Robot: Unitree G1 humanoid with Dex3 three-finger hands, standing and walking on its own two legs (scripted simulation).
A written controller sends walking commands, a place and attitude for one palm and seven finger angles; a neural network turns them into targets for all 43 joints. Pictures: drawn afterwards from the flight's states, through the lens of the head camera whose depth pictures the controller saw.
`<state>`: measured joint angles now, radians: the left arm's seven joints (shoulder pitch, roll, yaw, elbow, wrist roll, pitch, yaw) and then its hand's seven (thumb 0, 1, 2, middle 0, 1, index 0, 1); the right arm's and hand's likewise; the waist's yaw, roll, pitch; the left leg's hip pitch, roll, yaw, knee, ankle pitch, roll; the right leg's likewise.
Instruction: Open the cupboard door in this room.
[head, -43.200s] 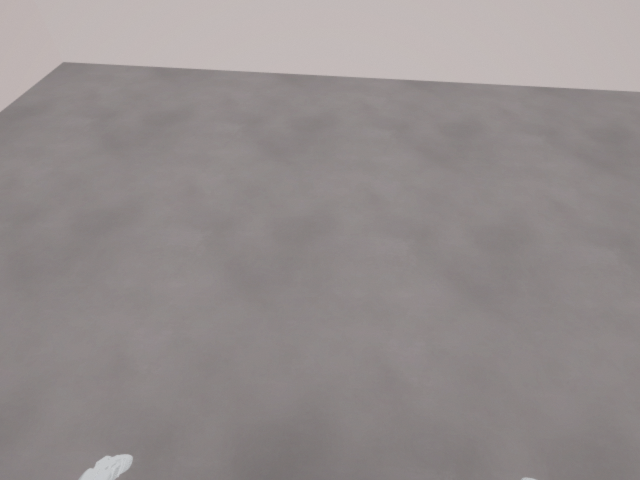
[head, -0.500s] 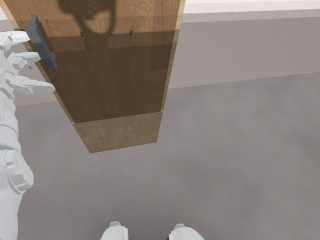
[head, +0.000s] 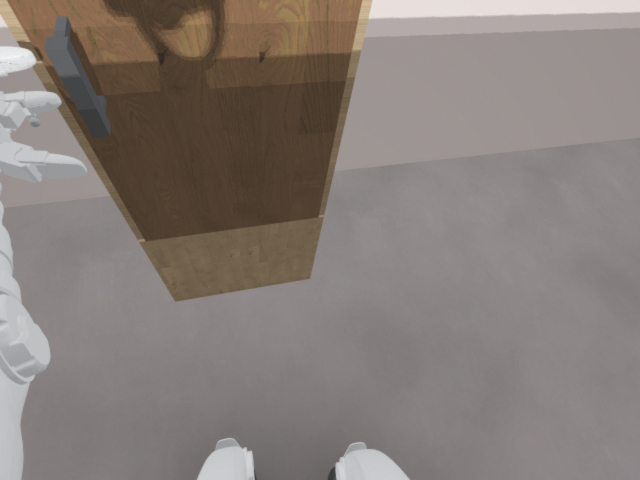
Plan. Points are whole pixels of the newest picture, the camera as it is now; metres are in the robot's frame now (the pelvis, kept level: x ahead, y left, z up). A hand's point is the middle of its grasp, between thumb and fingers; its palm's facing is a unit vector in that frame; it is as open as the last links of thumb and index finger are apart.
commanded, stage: move the hooked fingers beside the handle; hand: left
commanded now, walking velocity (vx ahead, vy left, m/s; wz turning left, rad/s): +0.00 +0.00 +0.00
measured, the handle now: (82, 80) +0.57 +0.24 +0.12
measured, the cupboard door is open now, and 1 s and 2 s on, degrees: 0 0 1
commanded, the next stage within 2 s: slide the fingers in behind the handle in 0.60 s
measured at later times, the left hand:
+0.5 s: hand (43, 121) +0.51 +0.27 +0.12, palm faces +0.12 -0.99 +0.01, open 14.0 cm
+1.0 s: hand (62, 121) +0.51 +0.25 +0.11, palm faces +0.08 -1.00 +0.04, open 14.0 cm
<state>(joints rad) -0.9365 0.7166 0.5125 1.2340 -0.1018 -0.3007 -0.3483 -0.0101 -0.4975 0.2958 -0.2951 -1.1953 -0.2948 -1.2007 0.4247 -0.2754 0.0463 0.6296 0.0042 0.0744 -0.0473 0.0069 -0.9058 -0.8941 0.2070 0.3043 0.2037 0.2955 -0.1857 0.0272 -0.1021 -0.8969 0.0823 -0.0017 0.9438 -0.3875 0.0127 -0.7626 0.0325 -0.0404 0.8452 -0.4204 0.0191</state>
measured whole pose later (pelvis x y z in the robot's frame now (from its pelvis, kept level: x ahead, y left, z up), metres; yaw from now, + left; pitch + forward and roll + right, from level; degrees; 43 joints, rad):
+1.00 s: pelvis +0.00 +0.00 +0.00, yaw +1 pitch +20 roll -5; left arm -0.97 0.67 0.46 1.22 -0.12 -0.28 -0.34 -0.01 -0.50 0.30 -0.29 -1.20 -0.29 -1.20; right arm 0.41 -0.28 0.04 0.64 0.00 0.07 -0.05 0.01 -0.91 -0.89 0.21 0.30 0.20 0.30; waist -0.18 0.03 -0.10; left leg -0.91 0.08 -0.02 0.95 -0.39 0.01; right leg -0.77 0.03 -0.05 0.85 -0.43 0.01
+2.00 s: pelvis +0.00 -0.01 +0.00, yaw +1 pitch +18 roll -3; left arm -0.92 0.50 0.38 1.16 -0.11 -0.32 -0.13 -0.01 -0.50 0.30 -0.24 -1.20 -0.25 -1.20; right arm 0.43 -0.25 0.02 0.68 -0.01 0.04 0.00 0.01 -0.91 -0.89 0.21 0.30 0.20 0.30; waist -0.16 0.05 -0.11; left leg -0.86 0.07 -0.01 0.93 -0.39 0.00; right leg -0.73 0.03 -0.05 0.85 -0.44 0.00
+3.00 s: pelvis +0.01 -0.01 +0.00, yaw +1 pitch +18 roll -3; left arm -0.92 0.49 0.37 1.16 -0.12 -0.33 -0.13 0.01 0.67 0.80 -0.32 -1.29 -0.33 -1.28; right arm 0.41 -0.25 0.01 0.68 -0.01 0.03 -0.01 0.01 -0.91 -0.89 0.21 0.30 0.20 0.30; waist -0.15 0.04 -0.11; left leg -0.85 0.07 -0.01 0.92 -0.39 0.00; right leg -0.72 0.02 -0.05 0.85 -0.44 0.01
